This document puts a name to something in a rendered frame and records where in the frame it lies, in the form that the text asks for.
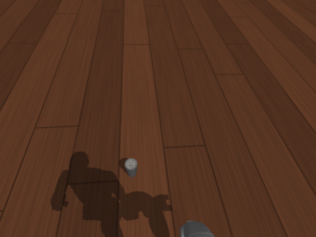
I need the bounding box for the cup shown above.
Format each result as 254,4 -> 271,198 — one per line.
124,158 -> 137,177

